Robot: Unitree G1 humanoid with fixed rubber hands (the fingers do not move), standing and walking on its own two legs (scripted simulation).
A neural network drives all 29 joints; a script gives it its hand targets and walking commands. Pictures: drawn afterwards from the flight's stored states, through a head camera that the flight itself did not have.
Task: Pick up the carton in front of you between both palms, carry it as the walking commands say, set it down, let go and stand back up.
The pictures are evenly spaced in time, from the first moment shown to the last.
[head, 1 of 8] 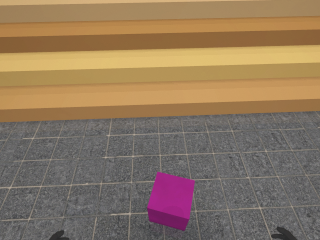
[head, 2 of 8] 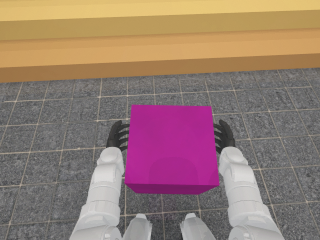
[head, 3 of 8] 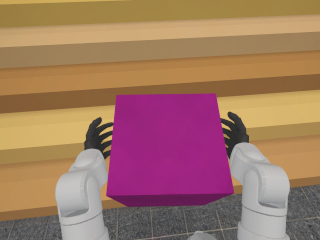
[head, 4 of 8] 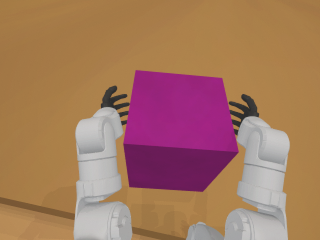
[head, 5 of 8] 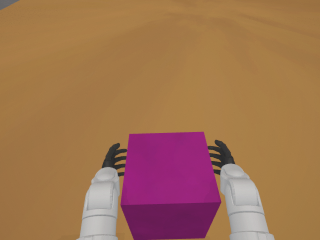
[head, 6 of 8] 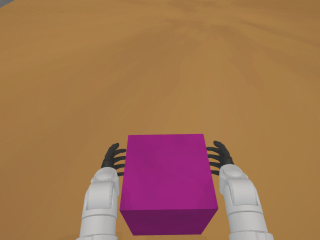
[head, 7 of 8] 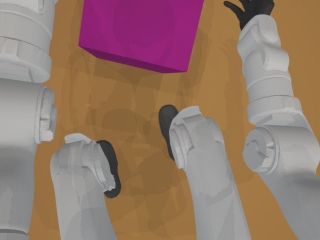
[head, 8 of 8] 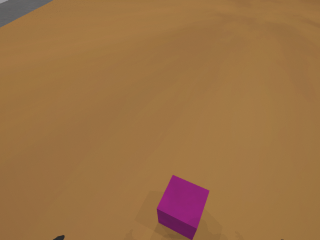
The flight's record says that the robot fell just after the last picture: no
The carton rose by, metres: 2.11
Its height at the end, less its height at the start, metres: +1.36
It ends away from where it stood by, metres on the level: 4.89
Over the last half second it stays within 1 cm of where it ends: yes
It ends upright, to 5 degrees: yes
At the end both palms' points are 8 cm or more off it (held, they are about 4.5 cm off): yes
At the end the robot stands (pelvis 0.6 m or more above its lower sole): yes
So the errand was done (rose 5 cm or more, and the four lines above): yes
